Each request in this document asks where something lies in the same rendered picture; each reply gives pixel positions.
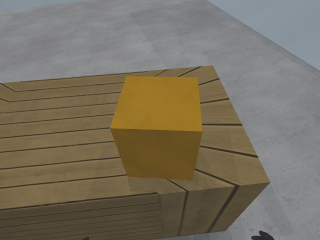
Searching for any carton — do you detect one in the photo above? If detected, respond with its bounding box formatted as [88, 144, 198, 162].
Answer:
[110, 76, 203, 180]

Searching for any right robot hand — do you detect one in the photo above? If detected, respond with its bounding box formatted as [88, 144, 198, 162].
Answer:
[251, 230, 274, 240]

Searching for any pedestal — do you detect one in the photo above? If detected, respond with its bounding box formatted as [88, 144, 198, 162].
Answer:
[0, 65, 270, 240]

